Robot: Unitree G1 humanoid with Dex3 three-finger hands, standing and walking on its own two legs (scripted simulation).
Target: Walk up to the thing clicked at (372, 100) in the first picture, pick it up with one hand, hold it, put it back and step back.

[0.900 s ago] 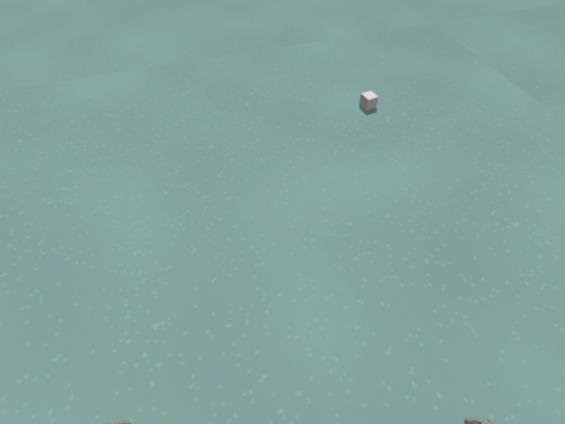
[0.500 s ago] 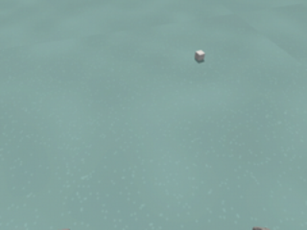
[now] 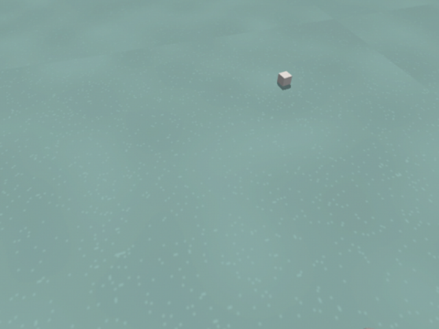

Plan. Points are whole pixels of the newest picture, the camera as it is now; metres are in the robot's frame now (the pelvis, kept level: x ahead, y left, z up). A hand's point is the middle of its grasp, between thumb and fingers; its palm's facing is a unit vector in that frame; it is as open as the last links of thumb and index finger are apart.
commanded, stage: stand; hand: left
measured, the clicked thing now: (284, 78) +1.91 -0.52 -0.75
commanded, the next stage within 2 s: walk up in 0.22 s
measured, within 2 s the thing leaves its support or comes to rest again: neither
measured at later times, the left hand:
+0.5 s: hand (105, 318) +0.16 +0.26 -0.14, palm faces +0.03 -0.93 -0.37, open 7.4 cm
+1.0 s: hand (163, 284) +0.23 +0.16 -0.20, palm faces +0.18 -0.95 -0.24, open 7.4 cm
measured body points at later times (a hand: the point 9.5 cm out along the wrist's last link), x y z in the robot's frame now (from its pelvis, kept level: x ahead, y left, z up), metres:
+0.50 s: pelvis +0.05 -0.06 -0.02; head +0.05 -0.04 +0.43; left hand +0.15 +0.30 -0.11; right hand +0.08 -0.41 -0.11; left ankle -0.01 +0.13 -0.75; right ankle +0.10 -0.22 -0.73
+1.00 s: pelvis +0.27 -0.11 -0.03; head +0.26 -0.06 +0.42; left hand +0.22 +0.21 -0.18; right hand +0.45 -0.41 -0.08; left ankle +0.31 -0.01 -0.75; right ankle +0.26 -0.26 -0.68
